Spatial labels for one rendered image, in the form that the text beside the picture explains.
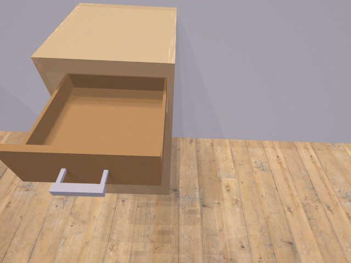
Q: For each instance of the drawer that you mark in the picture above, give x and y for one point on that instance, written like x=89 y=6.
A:
x=94 y=123

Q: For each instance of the cabinet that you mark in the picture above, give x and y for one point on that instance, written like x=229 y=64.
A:
x=109 y=39

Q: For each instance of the handle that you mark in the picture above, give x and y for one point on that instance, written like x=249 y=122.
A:
x=88 y=190

